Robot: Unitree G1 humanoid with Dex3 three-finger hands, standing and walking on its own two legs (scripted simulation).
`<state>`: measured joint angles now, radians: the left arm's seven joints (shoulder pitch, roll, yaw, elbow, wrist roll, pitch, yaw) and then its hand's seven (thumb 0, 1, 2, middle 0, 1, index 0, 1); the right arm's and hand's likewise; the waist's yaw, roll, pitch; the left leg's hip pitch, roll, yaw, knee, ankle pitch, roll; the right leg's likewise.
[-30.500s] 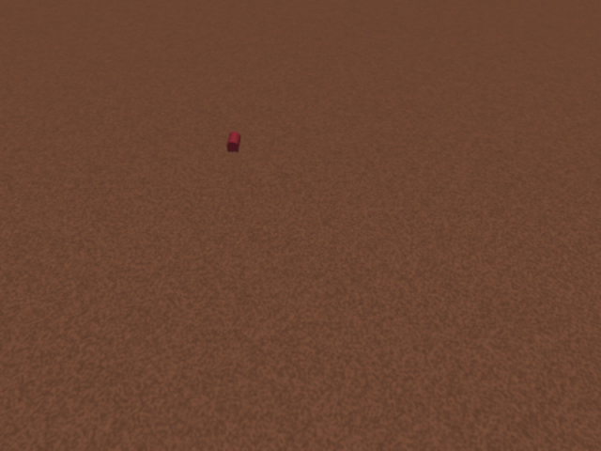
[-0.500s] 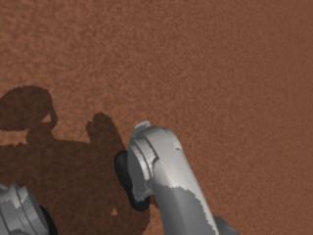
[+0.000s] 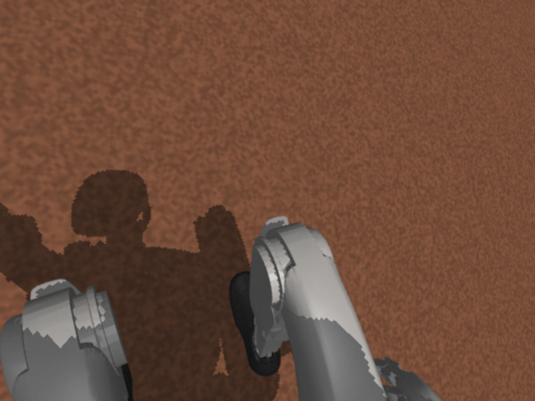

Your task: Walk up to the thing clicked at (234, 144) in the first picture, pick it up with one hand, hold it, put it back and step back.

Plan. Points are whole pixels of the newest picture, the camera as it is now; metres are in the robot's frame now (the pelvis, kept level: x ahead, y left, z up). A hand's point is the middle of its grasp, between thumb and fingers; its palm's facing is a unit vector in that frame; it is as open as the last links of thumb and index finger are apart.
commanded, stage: settle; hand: left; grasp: from above
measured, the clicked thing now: out of the picture +0.50 +0.35 -0.22
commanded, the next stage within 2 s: lift in 0.28 s
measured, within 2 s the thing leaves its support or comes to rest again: neither
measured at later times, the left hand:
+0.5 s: hand out of the picture +0.48 +0.33 -0.13, palm faces -0.44 -0.08 -0.89, open 9.1 cm
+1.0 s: hand out of the picture +0.41 +0.35 -0.01, palm faces -0.46 -0.13 -0.88, open 9.2 cm
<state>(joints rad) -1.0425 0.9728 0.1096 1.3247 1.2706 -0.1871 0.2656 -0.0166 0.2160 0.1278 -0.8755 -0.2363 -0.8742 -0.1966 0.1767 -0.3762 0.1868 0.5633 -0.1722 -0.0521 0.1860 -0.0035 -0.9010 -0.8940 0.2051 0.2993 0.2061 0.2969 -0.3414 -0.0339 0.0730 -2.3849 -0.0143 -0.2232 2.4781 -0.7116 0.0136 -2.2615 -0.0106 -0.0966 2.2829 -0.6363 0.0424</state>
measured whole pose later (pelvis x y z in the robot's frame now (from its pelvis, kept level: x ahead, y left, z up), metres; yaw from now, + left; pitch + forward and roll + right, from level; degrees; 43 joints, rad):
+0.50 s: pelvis -0.01 -0.01 +0.02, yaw +4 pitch +35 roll -12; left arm -1.08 0.88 0.06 1.29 1.24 -0.17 0.16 -0.01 0.20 0.15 -0.87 -0.25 -0.87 -0.21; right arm 0.20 -0.32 0.15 0.55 -0.11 0.04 0.12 0.00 -0.91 -0.90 0.21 0.30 0.21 0.30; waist -0.32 0.02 0.01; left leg -2.36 -0.02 -0.16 2.38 -0.65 0.01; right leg -2.26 -0.03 -0.05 2.24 -0.60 0.06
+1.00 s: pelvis -0.01 +0.00 +0.10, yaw +8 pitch +37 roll -8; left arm -0.75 0.72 0.03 0.89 1.07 -0.17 0.00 0.00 0.17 0.27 -0.81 -0.39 -0.81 -0.35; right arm 0.18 -0.30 0.01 0.59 -0.03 0.12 0.06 0.00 -0.91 -0.90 0.21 0.30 0.21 0.30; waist -0.18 0.05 -0.14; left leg -2.10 -0.01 -0.09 2.11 -0.65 0.03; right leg -2.03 -0.05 0.00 2.00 -0.61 0.06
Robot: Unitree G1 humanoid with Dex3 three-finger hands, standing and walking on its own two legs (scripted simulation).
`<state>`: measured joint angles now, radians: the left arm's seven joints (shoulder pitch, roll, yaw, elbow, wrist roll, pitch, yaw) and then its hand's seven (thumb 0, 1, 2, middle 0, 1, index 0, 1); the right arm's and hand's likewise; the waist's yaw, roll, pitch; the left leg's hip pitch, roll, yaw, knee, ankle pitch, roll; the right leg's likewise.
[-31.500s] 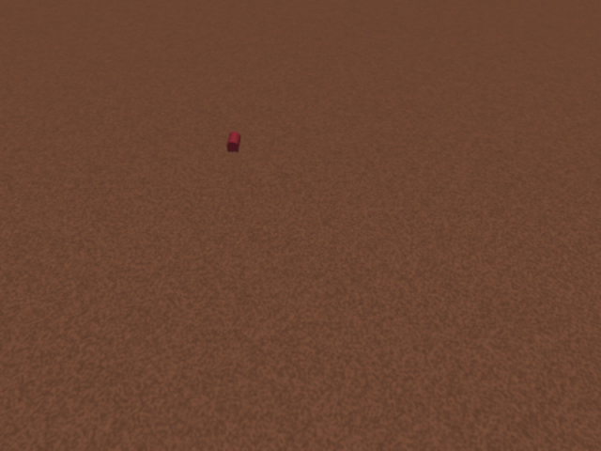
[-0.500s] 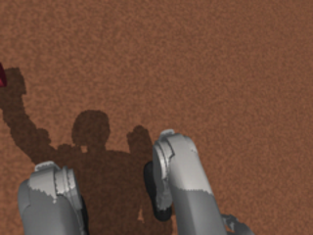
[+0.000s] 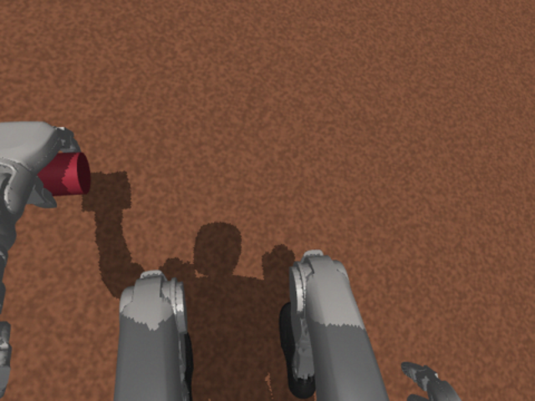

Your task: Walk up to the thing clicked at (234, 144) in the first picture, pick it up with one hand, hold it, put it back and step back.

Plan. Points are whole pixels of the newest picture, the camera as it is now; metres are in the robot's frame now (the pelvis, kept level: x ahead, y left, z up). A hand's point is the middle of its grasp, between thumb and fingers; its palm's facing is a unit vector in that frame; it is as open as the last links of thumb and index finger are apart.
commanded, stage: lift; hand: left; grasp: from above
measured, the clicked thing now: (46, 175) +0.47 +0.29 -0.14
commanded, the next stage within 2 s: hold in 1.16 s
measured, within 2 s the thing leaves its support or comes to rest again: neither
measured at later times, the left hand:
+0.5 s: hand out of the picture +0.37 +0.23 +0.10, palm faces -0.45 -0.09 -0.89, open 9.2 cm
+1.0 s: hand out of the picture +0.37 +0.22 +0.21, palm faces -0.44 -0.08 -0.89, open 9.3 cm
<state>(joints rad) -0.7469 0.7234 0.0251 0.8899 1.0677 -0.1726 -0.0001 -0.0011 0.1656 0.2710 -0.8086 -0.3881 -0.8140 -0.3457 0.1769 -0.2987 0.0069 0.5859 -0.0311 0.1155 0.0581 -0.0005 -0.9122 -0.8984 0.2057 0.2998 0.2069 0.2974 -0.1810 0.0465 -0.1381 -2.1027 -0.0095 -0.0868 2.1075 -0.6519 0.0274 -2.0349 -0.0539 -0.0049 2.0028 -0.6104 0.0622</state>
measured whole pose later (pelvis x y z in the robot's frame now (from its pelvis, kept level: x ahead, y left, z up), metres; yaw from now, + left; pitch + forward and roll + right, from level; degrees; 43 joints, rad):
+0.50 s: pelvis +0.01 -0.02 +0.17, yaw +3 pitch +23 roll -3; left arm -0.40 0.51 -0.08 0.71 0.98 -0.09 0.03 0.00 0.17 0.31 -0.76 -0.45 -0.76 -0.41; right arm 0.19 -0.24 -0.02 0.67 0.03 0.07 -0.03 0.00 -0.90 -0.89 0.21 0.30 0.21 0.30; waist -0.10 0.06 -0.16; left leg -1.37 0.04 -0.04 1.53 -0.57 -0.01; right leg -1.36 -0.03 0.00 1.47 -0.51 0.05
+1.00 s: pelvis +0.05 -0.02 +0.28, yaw +3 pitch +12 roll -1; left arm -0.36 0.41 -0.18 0.85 1.01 -0.02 0.13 0.00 0.15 0.33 -0.76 -0.48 -0.76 -0.43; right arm 0.23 -0.25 -0.04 0.74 0.04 -0.01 -0.06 0.01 -0.90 -0.89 0.20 0.30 0.21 0.30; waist -0.07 0.03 -0.10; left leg -0.79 0.05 0.00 1.01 -0.43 -0.01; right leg -0.80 -0.03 0.01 0.97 -0.38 0.04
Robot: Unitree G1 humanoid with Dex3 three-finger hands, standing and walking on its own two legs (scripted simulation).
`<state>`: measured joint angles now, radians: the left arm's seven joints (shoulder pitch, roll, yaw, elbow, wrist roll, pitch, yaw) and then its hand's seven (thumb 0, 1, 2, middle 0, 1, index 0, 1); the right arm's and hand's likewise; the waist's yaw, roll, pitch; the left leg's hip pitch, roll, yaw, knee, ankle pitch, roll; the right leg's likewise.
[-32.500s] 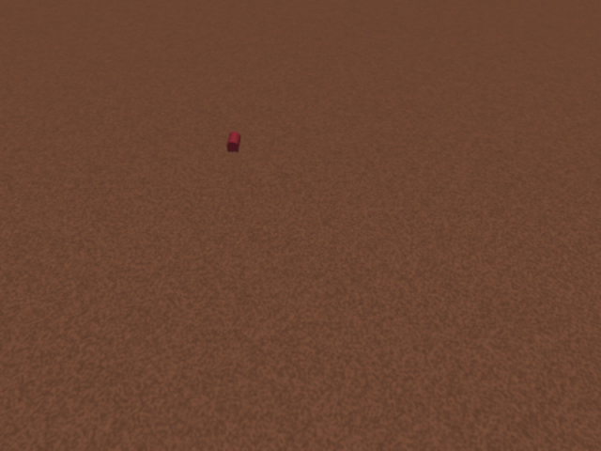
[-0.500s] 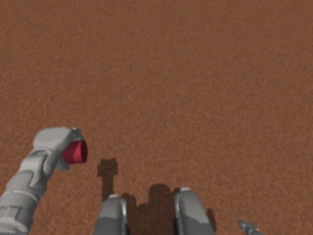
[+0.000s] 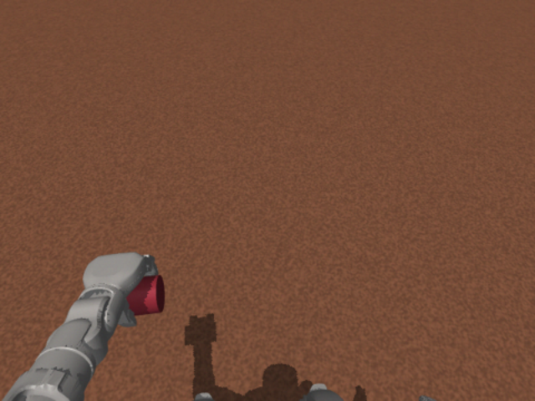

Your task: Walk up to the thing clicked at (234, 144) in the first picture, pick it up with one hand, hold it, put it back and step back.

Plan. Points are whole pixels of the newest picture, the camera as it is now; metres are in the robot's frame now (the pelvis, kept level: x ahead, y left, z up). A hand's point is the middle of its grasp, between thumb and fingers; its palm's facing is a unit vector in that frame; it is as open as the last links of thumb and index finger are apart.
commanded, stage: lift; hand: left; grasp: from above
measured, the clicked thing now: (130, 297) +0.34 +0.22 -0.10
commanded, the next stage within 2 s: hold in 0.16 s
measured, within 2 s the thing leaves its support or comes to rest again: neither
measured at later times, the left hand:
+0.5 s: hand (112, 270) +0.36 +0.23 -0.02, palm faces -0.47 -0.04 -0.88, open 9.3 cm
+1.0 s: hand (115, 272) +0.34 +0.22 +0.00, palm faces -0.47 -0.03 -0.88, open 9.2 cm
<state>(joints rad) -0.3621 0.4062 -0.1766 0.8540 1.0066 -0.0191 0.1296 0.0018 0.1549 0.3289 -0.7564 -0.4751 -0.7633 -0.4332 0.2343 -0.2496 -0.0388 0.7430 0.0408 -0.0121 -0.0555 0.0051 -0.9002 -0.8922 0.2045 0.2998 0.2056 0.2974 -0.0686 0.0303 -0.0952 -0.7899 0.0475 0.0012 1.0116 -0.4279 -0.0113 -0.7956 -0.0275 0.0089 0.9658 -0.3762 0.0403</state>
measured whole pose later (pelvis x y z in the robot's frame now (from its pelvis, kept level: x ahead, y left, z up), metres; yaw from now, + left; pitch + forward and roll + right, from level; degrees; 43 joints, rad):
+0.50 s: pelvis +0.04 +0.01 +0.04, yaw -1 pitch +8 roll -1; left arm -0.31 0.41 -0.19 0.78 1.01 -0.04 0.05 0.00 0.16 0.34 -0.76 -0.45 -0.76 -0.41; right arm 0.24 -0.24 -0.05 0.73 0.04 0.03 -0.04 0.01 -0.89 -0.89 0.21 0.30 0.21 0.30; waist -0.03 0.03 -0.08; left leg -0.51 0.04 0.03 0.75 -0.38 0.00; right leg -0.52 -0.04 0.03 0.71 -0.32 0.05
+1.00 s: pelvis +0.04 +0.00 +0.05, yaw -1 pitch +4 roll +0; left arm -0.27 0.40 -0.21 0.71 1.01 -0.02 0.00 0.00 0.16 0.34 -0.78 -0.40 -0.79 -0.35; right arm 0.22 -0.26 -0.05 0.69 0.05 0.07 -0.04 0.01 -0.89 -0.89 0.20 0.30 0.20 0.30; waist -0.02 0.04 -0.05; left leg -0.38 0.04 0.04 0.63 -0.32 -0.01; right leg -0.41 -0.04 0.03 0.62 -0.28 0.04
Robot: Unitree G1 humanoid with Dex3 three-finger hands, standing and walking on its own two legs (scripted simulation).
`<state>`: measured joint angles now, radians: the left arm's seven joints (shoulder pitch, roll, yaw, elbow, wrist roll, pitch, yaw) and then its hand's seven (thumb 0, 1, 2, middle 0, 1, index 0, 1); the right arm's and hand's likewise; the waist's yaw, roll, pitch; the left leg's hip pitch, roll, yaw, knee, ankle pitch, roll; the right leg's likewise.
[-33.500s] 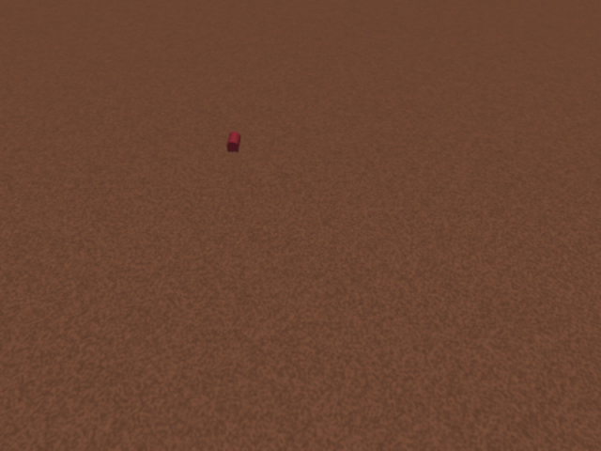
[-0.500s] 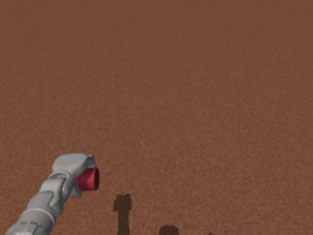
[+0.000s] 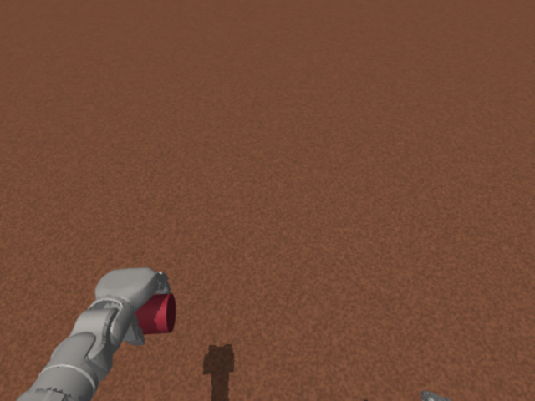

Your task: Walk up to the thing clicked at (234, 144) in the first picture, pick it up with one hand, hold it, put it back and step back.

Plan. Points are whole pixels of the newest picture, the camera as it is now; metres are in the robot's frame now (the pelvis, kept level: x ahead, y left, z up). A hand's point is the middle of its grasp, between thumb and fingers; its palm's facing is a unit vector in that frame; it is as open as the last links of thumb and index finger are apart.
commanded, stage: hold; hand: left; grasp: from above
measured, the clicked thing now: (141, 314) +0.31 +0.22 -0.08
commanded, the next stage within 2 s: crouch in 1.16 s
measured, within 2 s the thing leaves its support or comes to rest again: neither
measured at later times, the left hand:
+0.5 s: hand (135, 324) +0.28 +0.21 -0.03, palm faces -0.45 -0.03 -0.89, open 9.2 cm
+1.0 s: hand (127, 318) +0.28 +0.22 -0.02, palm faces -0.45 -0.03 -0.89, open 9.2 cm
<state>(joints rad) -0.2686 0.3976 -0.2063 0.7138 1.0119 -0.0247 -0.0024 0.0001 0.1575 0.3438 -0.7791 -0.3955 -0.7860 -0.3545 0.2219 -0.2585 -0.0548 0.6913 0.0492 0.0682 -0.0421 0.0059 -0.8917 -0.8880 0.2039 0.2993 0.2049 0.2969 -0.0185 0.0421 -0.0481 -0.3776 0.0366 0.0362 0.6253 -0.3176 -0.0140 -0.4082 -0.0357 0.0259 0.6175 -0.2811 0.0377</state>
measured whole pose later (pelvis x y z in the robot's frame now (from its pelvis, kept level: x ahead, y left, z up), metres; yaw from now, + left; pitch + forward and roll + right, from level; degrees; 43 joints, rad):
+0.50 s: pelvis -0.02 -0.01 +0.01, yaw +0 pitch +1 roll +1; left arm -0.25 0.40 -0.22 0.67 1.00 -0.03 -0.03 0.00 0.17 0.30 -0.78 -0.42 -0.79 -0.37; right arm 0.18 -0.26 -0.03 0.70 0.05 0.06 -0.06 0.01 -0.90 -0.89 0.20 0.30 0.20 0.30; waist -0.01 0.05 -0.01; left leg -0.31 0.04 0.04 0.55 -0.26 -0.02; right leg -0.35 -0.03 0.02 0.56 -0.23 0.03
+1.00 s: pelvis -0.01 +0.00 +0.01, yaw +0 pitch +0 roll +0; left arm -0.26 0.41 -0.22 0.65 1.00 -0.04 -0.05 0.00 0.16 0.31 -0.78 -0.42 -0.79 -0.38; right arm 0.17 -0.24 -0.02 0.70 0.05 0.06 -0.07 0.01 -0.90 -0.89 0.20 0.30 0.20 0.30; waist 0.01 0.05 0.00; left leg -0.27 0.03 0.04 0.51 -0.25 -0.01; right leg -0.30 -0.04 0.03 0.51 -0.22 0.04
